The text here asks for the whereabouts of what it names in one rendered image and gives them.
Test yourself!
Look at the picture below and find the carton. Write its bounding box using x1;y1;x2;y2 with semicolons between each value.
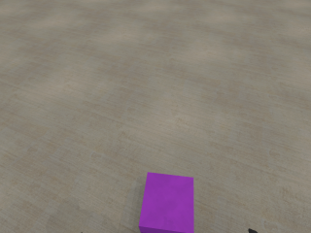
138;172;194;233

